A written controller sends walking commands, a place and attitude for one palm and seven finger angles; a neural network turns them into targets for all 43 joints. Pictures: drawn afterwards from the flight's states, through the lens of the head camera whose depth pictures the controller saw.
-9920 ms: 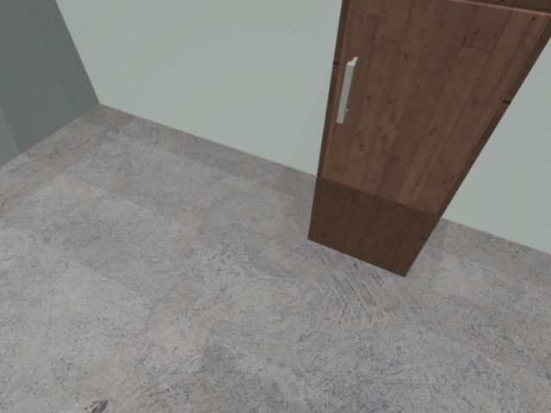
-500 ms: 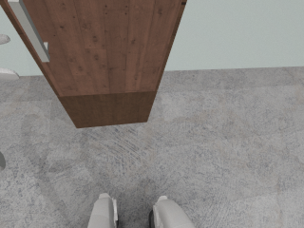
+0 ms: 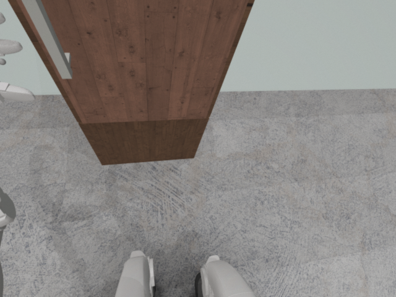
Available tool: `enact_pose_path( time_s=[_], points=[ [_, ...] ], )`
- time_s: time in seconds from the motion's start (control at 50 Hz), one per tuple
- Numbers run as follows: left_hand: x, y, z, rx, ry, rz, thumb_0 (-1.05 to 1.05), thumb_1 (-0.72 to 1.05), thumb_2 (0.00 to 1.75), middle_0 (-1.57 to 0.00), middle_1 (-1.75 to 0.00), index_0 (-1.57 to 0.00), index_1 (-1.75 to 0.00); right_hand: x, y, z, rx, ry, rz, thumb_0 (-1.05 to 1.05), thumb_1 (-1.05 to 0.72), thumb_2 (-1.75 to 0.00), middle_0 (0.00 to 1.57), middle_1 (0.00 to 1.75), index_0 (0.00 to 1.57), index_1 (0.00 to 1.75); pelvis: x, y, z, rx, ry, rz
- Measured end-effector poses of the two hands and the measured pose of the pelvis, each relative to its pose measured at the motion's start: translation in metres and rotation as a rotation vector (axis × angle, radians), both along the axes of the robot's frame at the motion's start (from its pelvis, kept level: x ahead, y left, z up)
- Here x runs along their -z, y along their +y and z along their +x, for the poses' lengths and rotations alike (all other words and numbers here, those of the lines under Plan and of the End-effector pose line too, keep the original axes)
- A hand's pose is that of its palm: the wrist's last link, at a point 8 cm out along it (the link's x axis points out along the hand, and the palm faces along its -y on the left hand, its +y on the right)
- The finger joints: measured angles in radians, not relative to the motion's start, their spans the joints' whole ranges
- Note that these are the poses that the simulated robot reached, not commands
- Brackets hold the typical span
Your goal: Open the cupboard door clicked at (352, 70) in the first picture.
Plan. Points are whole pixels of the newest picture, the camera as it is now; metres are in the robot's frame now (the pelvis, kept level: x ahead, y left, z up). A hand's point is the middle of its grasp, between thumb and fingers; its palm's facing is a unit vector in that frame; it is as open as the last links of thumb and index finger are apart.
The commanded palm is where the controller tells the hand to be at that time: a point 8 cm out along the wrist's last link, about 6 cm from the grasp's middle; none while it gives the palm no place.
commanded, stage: move the hooked fingers beside the handle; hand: left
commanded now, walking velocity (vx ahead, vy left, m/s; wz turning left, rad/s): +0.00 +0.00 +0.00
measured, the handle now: (52, 34) +0.58 +0.24 +0.09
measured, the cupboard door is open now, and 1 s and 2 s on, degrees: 0 0 0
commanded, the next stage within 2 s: slide the fingers in behind the handle in 0.32 s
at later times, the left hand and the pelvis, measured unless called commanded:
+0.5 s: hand (2, 65) +0.50 +0.30 +0.09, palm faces +0.09 -1.00 -0.01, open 14.0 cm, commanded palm +0.50 +0.32 +0.08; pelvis +0.00 +0.00 +0.00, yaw +0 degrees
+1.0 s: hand (29, 63) +0.52 +0.26 +0.09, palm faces +0.07 -1.00 +0.00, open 14.0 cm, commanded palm +0.51 +0.29 +0.08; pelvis +0.00 -0.01 +0.00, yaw +0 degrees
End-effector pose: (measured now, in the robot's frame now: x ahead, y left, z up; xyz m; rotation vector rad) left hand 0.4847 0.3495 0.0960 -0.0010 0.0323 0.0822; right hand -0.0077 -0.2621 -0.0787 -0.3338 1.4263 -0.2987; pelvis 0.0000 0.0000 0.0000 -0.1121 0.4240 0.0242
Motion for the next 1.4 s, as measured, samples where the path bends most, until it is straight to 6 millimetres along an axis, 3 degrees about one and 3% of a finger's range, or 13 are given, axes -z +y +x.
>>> enact_pose_path(
  time_s=[0.48, 1.16, 1.4],
  points=[
    [0.001, -0.002, -0.008, -0.013, 0.001, 0.006, -0.01, -0.5, 0.3, -0.3, -1.2, -0.3, -1.2, 0.002, -0.007, 0.004, -0.013, -0.022, -0.007, 0.0, -0.9, -0.9, 0.21, 0.3, 0.21, 0.3, 0.001, -0.004, -0.003, -0.004, -0.011, 0.004],
    [0.01, -0.051, 0.013, 0.005, 0.007, -0.007, -0.01, -0.5, 0.3, -0.3, -1.2, -0.3, -1.2, 0.006, -0.003, -0.007, 0.017, 0.001, 0.031, 0.0, -0.9, -0.9, 0.21, 0.3, 0.21, 0.3, 0.001, -0.006, 0.001, 0.002, -0.001, 0.012],
    [0.006, -0.066, 0.006, -0.004, -0.001, 0.003, -0.01, -0.5, 0.3, -0.29, -1.2, -0.3, -1.2, 0.007, -0.003, 0.002, 0.023, -0.032, 0.058, 0.0, -0.9, -0.9, 0.21, 0.3, 0.21, 0.3, -0.004, -0.009, 0.006, 0.005, -0.026, 0.024]
  ],
)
